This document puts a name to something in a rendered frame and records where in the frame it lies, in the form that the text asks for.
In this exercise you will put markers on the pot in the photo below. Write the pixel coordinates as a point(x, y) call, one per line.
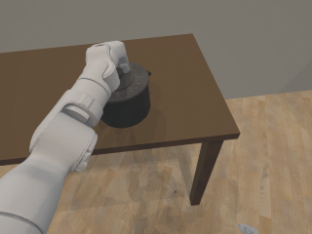
point(129, 113)

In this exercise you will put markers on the table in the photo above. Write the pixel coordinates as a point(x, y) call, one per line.
point(186, 104)

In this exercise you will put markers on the robot left forearm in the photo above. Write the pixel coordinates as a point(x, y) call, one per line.
point(85, 101)

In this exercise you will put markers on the robot right hand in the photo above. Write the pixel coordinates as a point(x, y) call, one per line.
point(244, 228)

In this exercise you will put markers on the robot left hand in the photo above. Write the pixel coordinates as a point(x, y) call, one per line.
point(122, 55)

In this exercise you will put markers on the knob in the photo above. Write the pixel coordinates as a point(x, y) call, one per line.
point(120, 72)

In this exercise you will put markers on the lid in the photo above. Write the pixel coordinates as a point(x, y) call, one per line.
point(132, 84)

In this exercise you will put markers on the robot left upper arm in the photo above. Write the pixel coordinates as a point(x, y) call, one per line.
point(30, 192)

